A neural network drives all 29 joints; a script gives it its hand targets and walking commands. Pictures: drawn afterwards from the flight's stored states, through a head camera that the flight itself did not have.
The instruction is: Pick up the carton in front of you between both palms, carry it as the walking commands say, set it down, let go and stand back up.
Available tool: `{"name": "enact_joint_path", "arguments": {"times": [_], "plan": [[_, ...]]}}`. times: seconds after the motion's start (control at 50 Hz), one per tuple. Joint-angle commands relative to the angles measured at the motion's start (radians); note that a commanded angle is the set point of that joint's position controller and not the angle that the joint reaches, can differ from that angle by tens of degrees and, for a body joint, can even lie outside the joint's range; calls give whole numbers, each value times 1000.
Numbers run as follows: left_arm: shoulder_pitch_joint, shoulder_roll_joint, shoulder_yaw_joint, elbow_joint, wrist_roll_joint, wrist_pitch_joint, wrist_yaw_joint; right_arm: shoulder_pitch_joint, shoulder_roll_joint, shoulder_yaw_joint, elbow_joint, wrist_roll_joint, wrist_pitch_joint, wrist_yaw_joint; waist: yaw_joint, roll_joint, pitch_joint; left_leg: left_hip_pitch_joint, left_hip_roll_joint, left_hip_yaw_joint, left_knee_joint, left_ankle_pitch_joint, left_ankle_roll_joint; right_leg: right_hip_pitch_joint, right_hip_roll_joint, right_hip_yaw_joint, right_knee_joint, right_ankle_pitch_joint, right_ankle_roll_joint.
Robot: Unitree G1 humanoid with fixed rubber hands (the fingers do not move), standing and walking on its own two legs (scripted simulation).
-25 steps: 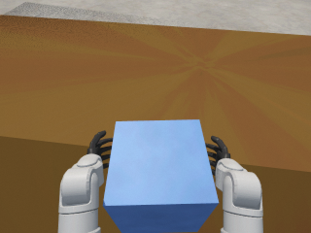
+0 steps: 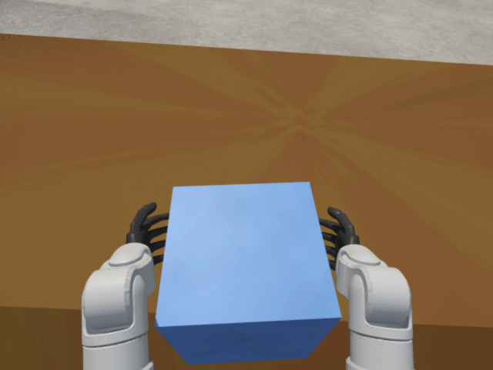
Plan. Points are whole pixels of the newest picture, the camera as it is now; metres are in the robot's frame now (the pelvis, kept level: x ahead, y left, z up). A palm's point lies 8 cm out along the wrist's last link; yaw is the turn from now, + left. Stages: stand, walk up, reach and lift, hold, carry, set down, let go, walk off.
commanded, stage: carry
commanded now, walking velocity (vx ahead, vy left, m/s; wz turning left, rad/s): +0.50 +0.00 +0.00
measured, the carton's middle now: (244, 279) +0.27 +0.00 +0.00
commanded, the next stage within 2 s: none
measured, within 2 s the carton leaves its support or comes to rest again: neither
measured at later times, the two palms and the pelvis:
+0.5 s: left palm (178, 101) +0.63 +0.14 +0.09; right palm (308, 103) +0.66 -0.16 +0.08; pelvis +0.33 -0.03 -0.01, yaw +3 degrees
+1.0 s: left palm (185, 32) +1.04 +0.16 +0.08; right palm (280, 36) +1.03 -0.14 +0.08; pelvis +0.66 +0.01 -0.02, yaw +1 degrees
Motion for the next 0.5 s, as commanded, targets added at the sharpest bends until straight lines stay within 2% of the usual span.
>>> {"name": "enact_joint_path", "arguments": {"times": [0.0, 0.02, 0.06, 0.12, 0.18, 0.24, 0.28, 0.32, 0.34, 0.36, 0.38, 0.4, 0.42, 0.44, 0.46, 0.48], "plan": [[-429, -938, -751, -36, -415, -1, -257, -494, 928, 699, -127, 437, -20, 273, 3, 78, -328, 505, 295, -403, -265, 233, 51, -318, -58, 56, 42, 112, -26], [-424, -955, -753, -34, -412, -10, -254, -502, 938, 705, -138, 442, -25, 275, 5, 102, -334, 488, 277, -355, -281, 215, 38, -299, -48, 34, -4, 144, -20], [-398, -967, -755, -31, -402, -24, -245, -491, 935, 707, -152, 449, -30, 281, 6, 134, -320, 485, 254, -292, -310, 198, 39, -310, -35, 2, -95, 177, -5], [-387, -952, -758, -49, -388, -29, -230, -473, 903, 703, -167, 452, -28, 286, 4, 153, -270, 520, 236, -228, -332, 241, 47, -366, -31, -45, -255, 241, 13], [-409, -913, -760, -62, -393, -17, -223, -475, 853, 700, -163, 448, -18, 283, 2, 157, -209, 527, 203, -166, -321, 314, 45, -365, -14, -88, -425, 310, 15], [-468, -854, -761, -51, -407, 2, -224, -516, 794, 689, -134, 431, -6, 272, -1, 166, -153, 514, 185, -120, -310, 383, 36, -316, 14, -136, -551, 376, -9], [-533, -813, -757, -31, -419, 14, -226, -558, 758, 682, -103, 420, 0, 261, 0, 179, -126, 511, 184, -102, -285, 425, 21, -263, 25, -143, -606, 412, -33], [-585, -776, -746, 11, -425, 21, -228, -618, 727, 676, -70, 411, 5, 250, 13, 195, -165, 501, 173, -63, -153, 569, -1, -113, 62, -170, -623, 387, -54], [-606, -768, -735, 44, -424, 23, -228, -650, 714, 674, -50, 411, 9, 245, 37, 166, -219, 458, 137, -15, 5, 612, -22, 48, 108, -211, -655, 354, -59], [-614, -755, -717, 79, -422, 23, -227, -701, 703, 673, -36, 413, 12, 241, 78, 92, -292, 348, 93, -2, 230, 501, -43, 250, 101, -188, -650, 271, -54], [-651, -719, -689, 106, -414, 22, -227, -745, 720, 677, -16, 425, 18, 237, 77, -107, -403, 108, 32, -39, 531, 190, -76, 466, -168, 210, -684, 142, -141], [-669, -737, -679, 157, -419, 18, -227, -774, 731, 669, 0, 433, 20, 233, 90, -333, -425, -171, -110, -136, 763, -297, -94, 584, -306, 594, -855, 102, -248], [-712, -762, -677, 165, -440, 14, -228, -828, 760, 658, 46, 440, 13, 229, 79, -255, -390, -259, -57, -248, 888, -313, -59, 556, -312, 539, -860, 194, -254], [-760, -802, -686, 173, -463, 5, -229, -867, 790, 652, 60, 448, 2, 226, 79, -163, -383, -278, -16, -275, 909, -278, -32, 507, -279, 448, -815, 317, -244], [-822, -842, -694, 167, -483, -6, -231, -909, 821, 653, 75, 457, -9, 224, 71, -53, -360, -273, 20, -281, 850, -225, -23, 430, -256, 352, -795, 411, -215], [-888, -875, -699, 163, -501, -16, -233, -953, 851, 653, 88, 466, -20, 220, 61, -34, -363, -253, 43, -289, 775, -180, -22, 377, -239, 290, -802, 402, -193]]}}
